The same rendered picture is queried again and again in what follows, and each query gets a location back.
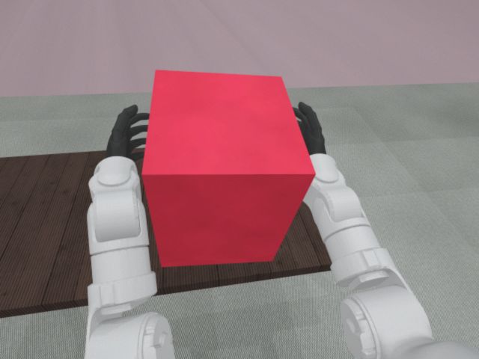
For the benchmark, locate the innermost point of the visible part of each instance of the carton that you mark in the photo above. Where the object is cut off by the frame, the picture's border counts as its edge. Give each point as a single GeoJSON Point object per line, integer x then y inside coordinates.
{"type": "Point", "coordinates": [225, 167]}

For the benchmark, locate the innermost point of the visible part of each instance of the right robot upper arm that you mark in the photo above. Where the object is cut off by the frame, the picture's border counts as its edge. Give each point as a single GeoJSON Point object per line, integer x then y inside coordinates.
{"type": "Point", "coordinates": [388, 323]}

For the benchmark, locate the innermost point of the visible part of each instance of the left robot hand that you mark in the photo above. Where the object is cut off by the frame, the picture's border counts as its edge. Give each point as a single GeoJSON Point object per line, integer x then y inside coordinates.
{"type": "Point", "coordinates": [120, 143]}

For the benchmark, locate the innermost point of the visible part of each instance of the robot left forearm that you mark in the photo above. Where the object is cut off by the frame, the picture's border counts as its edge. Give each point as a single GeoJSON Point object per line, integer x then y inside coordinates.
{"type": "Point", "coordinates": [122, 278]}

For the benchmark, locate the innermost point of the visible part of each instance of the table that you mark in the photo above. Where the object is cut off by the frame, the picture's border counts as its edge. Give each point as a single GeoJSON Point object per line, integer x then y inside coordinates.
{"type": "Point", "coordinates": [45, 261]}

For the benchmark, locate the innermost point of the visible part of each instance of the robot right forearm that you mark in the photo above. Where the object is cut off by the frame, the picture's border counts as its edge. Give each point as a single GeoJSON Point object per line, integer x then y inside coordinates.
{"type": "Point", "coordinates": [358, 261]}

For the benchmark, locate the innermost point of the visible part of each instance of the right robot hand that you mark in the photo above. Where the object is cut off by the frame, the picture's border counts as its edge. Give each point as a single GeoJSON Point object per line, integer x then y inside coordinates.
{"type": "Point", "coordinates": [310, 128]}

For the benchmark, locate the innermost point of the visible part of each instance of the left robot upper arm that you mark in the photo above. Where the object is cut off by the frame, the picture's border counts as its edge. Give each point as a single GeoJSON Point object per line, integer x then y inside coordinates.
{"type": "Point", "coordinates": [139, 336]}

